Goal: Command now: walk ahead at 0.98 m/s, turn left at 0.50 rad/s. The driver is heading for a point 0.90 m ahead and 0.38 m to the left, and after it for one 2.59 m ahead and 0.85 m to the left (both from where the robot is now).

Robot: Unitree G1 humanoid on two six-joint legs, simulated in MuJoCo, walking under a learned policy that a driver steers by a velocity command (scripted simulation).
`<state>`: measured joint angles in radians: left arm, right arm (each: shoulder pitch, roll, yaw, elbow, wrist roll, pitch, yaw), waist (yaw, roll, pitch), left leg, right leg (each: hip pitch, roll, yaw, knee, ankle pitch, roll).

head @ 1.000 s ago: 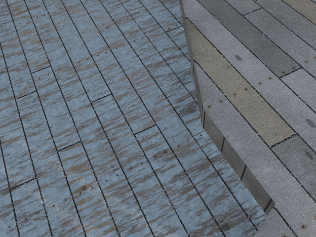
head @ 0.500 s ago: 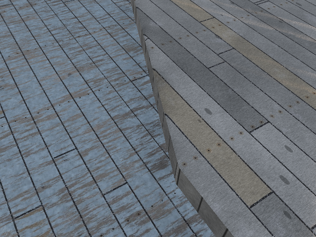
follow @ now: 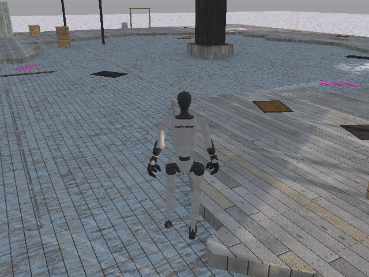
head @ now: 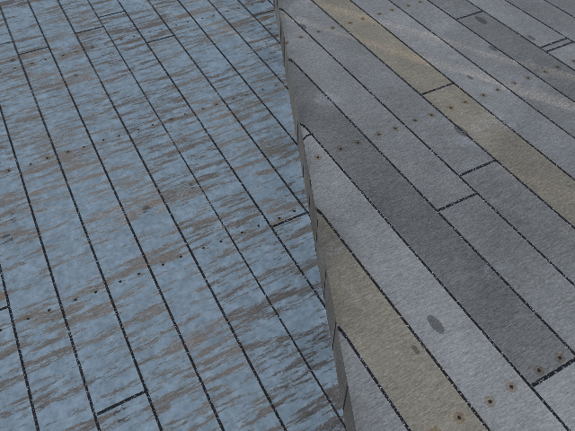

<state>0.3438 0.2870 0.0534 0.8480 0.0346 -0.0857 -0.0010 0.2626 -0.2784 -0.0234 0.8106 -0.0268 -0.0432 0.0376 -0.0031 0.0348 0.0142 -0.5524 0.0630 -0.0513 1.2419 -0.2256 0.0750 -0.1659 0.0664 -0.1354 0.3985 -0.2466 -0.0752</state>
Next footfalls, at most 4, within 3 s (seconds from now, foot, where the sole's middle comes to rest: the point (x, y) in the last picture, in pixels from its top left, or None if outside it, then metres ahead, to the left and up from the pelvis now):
0.28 left None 0.46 0.10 -0.77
0.70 right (249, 278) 0.92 0.14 -0.77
1.10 left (96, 250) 1.02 0.58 -0.77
1.52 right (86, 145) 1.47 0.72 -0.77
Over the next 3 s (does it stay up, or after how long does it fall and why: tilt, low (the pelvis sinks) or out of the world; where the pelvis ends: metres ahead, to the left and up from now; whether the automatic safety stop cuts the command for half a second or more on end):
stays up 2.58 0.71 -0.01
